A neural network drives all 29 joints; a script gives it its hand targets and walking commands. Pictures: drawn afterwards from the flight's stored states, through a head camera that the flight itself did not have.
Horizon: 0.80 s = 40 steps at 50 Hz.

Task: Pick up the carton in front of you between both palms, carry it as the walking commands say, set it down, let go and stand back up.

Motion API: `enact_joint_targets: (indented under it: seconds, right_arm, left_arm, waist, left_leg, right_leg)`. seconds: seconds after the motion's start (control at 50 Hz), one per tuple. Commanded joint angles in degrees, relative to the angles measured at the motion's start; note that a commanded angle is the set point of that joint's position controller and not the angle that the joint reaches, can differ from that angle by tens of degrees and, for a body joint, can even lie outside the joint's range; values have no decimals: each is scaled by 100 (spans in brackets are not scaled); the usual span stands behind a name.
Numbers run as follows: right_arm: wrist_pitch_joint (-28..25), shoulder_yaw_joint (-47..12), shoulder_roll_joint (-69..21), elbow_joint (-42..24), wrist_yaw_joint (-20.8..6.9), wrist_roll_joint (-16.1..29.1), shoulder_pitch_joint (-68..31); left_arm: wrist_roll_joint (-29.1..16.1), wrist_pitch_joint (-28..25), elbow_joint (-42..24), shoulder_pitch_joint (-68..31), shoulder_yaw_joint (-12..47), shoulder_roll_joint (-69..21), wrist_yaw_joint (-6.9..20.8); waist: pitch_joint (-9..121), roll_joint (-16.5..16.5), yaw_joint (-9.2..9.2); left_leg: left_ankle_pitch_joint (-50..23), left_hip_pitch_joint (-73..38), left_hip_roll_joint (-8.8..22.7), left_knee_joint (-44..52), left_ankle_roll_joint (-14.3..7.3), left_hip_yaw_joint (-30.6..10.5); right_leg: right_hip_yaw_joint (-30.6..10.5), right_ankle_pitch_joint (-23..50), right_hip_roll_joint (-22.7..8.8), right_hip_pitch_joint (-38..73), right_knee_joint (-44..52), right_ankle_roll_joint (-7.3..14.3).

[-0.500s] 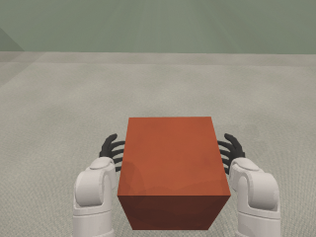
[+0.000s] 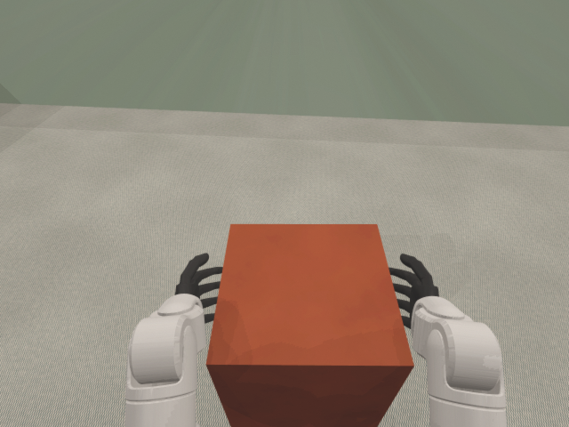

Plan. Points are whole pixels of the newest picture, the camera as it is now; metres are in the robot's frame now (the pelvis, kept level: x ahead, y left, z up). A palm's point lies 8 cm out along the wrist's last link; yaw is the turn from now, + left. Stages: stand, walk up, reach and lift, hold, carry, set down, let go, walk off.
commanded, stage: carry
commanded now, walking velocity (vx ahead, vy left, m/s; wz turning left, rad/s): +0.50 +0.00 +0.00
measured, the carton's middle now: (303, 332) +0.28 +0.00 +0.02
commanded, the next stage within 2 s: none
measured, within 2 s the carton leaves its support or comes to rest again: neither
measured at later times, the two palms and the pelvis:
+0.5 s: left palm (244, 170) +0.57 +0.12 +0.10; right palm (395, 176) +0.58 -0.18 +0.10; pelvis +0.31 -0.03 +0.01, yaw +2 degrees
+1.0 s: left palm (244, 116) +0.87 +0.16 +0.08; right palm (357, 115) +0.87 -0.14 +0.09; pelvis +0.60 +0.01 +0.01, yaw -1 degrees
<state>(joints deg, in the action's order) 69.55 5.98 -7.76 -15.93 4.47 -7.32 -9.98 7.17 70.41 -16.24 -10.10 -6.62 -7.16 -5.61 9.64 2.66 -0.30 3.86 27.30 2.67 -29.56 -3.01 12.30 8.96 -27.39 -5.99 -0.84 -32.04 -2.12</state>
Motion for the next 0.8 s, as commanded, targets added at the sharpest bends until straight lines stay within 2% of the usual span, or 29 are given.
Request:
enact_joint_targets:
  seconds: [0.0, 0.02, 0.04, 0.06, 0.08, 0.1, 0.12, 0.16, 0.2, 0.24, 0.34, 0.38, 0.4, 0.42, 0.44, 0.46, 0.48, 0.5, 0.52, 0.54, 0.56, 0.6, 0.64, 0.66, 0.74, 0.78]
  right_arm:
    - [26, -3821, -5008, 125, -1418, 2263, -2267]
    - [-3, -3840, -5160, -53, -1429, 2340, -2371]
    - [-44, -3915, -5360, -144, -1442, 2398, -2449]
    - [-101, -3987, -5530, -287, -1461, 2452, -2565]
    - [-151, -4059, -5656, -408, -1481, 2511, -2690]
    - [-195, -4110, -5705, -476, -1503, 2550, -2735]
    - [-215, -4123, -5675, -526, -1512, 2582, -2719]
    - [-224, -4170, -5566, -649, -1536, 2640, -2587]
    - [-204, -4184, -5405, -770, -1543, 2653, -2503]
    - [-156, -4158, -5208, -867, -1525, 2632, -2429]
    - [30, -3987, -4794, -662, -1452, 2387, -2184]
    - [98, -3972, -4715, -555, -1433, 2343, -2278]
    - [127, -3979, -4690, -519, -1420, 2318, -2276]
    - [157, -3969, -4597, -486, -1410, 2299, -2352]
    - [227, -4068, -4668, -638, -1405, 2365, -2573]
    - [235, -4089, -4710, -592, -1424, 2412, -2717]
    - [186, -4115, -4938, -511, -1439, 2454, -2785]
    - [125, -4114, -5098, -541, -1451, 2479, -2837]
    - [60, -4147, -5261, -557, -1451, 2483, -2861]
    - [-2, -4185, -5365, -595, -1438, 2470, -2850]
    - [-46, -4222, -5524, -602, -1420, 2471, -2866]
    - [-121, -4225, -5568, -648, -1363, 2414, -2696]
    - [-145, -4213, -5510, -741, -1305, 2337, -2551]
    - [-140, -4204, -5453, -795, -1282, 2317, -2499]
    - [-29, -4144, -5138, -796, -1255, 2273, -2214]
    - [43, -4135, -5025, -756, -1297, 2299, -2224]
  left_arm:
    - [-2502, 87, -365, -2918, 4164, -5042, 1544]
    - [-2514, 34, -273, -2903, 4162, -5248, 1572]
    - [-2537, -35, -291, -2874, 4154, -5393, 1593]
    - [-2536, -101, -319, -2861, 4187, -5536, 1596]
    - [-2515, -164, -386, -2863, 4215, -5619, 1584]
    - [-2475, -217, -482, -2871, 4260, -5635, 1557]
    - [-2472, -250, -484, -2828, 4288, -5750, 1530]
    - [-2397, -302, -597, -2643, 4289, -5700, 1469]
    - [-2334, -295, -692, -2511, 4269, -5571, 1420]
    - [-2323, -246, -777, -2418, 4248, -5410, 1395]
    - [-2348, -22, -679, -2332, 4145, -4970, 1442]
    - [-2359, 51, -548, -2339, 4072, -4876, 1475]
    - [-2363, 76, -459, -2328, 4027, -4846, 1493]
    - [-2355, 94, -343, -2236, 3965, -4817, 1507]
    - [-2262, 53, -137, -2298, 3845, -4746, 1524]
    - [-2314, 28, -47, -2264, 3862, -4927, 1534]
    - [-2389, -2, -230, -2427, 3898, -5114, 1551]
    - [-2461, -44, -302, -2536, 3964, -5344, 1567]
    - [-2513, -99, -423, -2689, 4022, -5513, 1584]
    - [-2556, -150, -525, -2806, 4086, -5630, 1604]
    - [-2592, -183, -598, -2873, 4113, -5667, 1613]
    - [-2665, -207, -714, -2808, 4166, -5639, 1635]
    - [-2683, -208, -815, -2701, 4181, -5531, 1648]
    - [-2683, -198, -871, -2664, 4179, -5459, 1647]
    - [-2538, -95, -833, -2295, 4084, -5098, 1610]
    - [-2415, -46, -727, -2151, 4019, -4995, 1587]
  waist:
    - [1493, -2174, 219]
    - [1442, -1601, 202]
    - [1493, -1006, 191]
    - [1415, -589, 152]
    - [1342, -576, 120]
    - [1318, -762, 113]
    - [1258, -929, 107]
    - [1102, -1060, 104]
    - [897, -1014, 113]
    - [704, -1044, 125]
    - [305, -1148, 162]
    - [333, -1019, 72]
    - [571, -799, 24]
    - [925, -368, -111]
    - [1351, 1254, -175]
    - [1192, 1676, -189]
    - [1183, 1215, -103]
    - [1256, 644, -100]
    - [1185, 137, -62]
    - [1157, 92, -33]
    - [1172, 254, -34]
    - [1099, 429, -40]
    - [944, 478, -39]
    - [849, 454, -42]
    - [581, 595, -60]
    - [535, 695, -93]
  left_leg:
    - [343, -4376, 2045, 1524, -1064, -4093]
    - [-331, -4197, 2052, 1318, -1065, -3582]
    - [-538, -3918, 1952, 1221, -920, -3191]
    - [-368, -3479, 1865, 1368, -675, -2793]
    - [13, -3089, 1736, 1572, -479, -2389]
    - [245, -2887, 1631, 1710, -394, -2054]
    - [468, -2732, 1551, 1856, -387, -1821]
    - [710, -2656, 1478, 2098, -461, -1504]
    - [504, -2725, 1375, 2158, -482, -1229]
    - [56, -2792, 1269, 2109, -416, -969]
    - [-570, -3010, 1150, 1768, -214, -612]
    - [-846, -2840, 1015, 1061, -69, -329]
    - [-1135, -2431, 796, 201, 64, -36]
    - [-594, -1605, 639, -1009, 254, 74]
    - [672, -6, -38, -2779, 576, -12]
    - [2405, 1117, -305, -3634, 523, -564]
    - [2438, 1385, 36, -4193, 338, -1016]
    - [2223, 1344, 254, -4239, 253, -1163]
    - [1847, 1239, 441, -3904, 235, -1231]
    - [1536, 1012, 549, -3468, 244, -1256]
    - [1339, 829, 502, -3168, 268, -1123]
    - [1079, 782, 442, -2597, 337, -934]
    - [764, 934, 430, -1914, 422, -760]
    - [600, 938, 401, -1514, 448, -667]
    - [-11, 441, 23, -324, 400, -156]
    - [-473, 37, -106, 82, 381, -1]
  right_leg:
    - [-267, -28, 691, -3863, -3569, -8]
    - [-691, -132, 392, -4101, -4160, 149]
    - [-862, 85, 141, -4103, -4152, 242]
    - [-960, 484, -74, -3949, -3731, 282]
    - [-956, 771, -180, -3707, -3284, 274]
    - [-817, 942, -141, -3518, -2967, 247]
    - [-706, 1060, -118, -3404, -2641, 209]
    - [-520, 1320, -109, -3396, -1932, 108]
    - [-335, 1655, -76, -3396, -1113, 42]
    - [-132, 2006, 11, -3260, -473, 55]
    - [211, 2460, 173, -2815, 406, 185]
    - [503, 2247, 348, -2021, 785, 262]
    - [672, 1886, 519, -1057, 779, 298]
    - [-91, 1502, -42, 73, 798, 360]
    - [-2759, 754, -1464, 1215, 1512, 1129]
    - [-3774, 1594, -1835, 1528, 2001, 1434]
    - [-3221, 2324, -1797, 1457, 1816, 1408]
    - [-2737, 2732, -1657, 1214, 1657, 1307]
    - [-2300, 2744, -1546, 854, 1725, 1125]
    - [-1898, 2546, -1440, 535, 1872, 942]
    - [-1574, 2391, -1344, 358, 2001, 863]
    - [-1196, 2032, -1224, 255, 2243, 886]
    - [-936, 2090, -1146, 369, 2382, 964]
    - [-773, 2276, -1057, 418, 2364, 963]
    - [-15, 4565, -785, 500, 1791, 724]
    - [204, 5100, -682, 537, 1470, 557]
